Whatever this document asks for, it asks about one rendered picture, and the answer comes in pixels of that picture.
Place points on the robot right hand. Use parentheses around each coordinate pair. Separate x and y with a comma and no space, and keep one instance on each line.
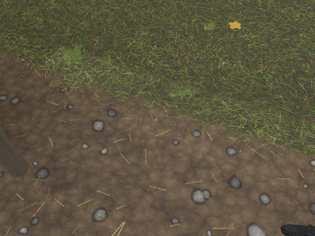
(298,230)

